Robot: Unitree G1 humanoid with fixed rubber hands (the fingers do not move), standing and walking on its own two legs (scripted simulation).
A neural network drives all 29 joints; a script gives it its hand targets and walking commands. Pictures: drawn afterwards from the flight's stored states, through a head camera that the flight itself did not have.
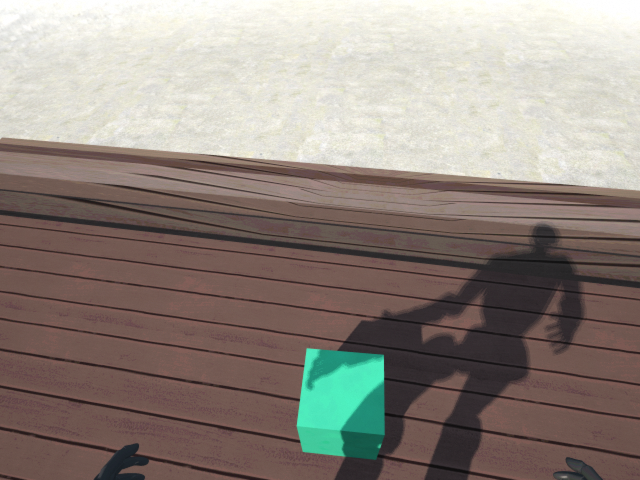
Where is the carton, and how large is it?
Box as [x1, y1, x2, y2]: [297, 348, 384, 459]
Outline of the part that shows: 307,348 297,420 297,429 302,450 308,452 375,459 384,435 383,355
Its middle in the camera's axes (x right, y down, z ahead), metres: +0.07 +0.47 +1.09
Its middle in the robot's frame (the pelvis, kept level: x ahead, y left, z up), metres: +0.42 +0.00 -0.65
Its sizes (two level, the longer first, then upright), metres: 0.210 0.200 0.250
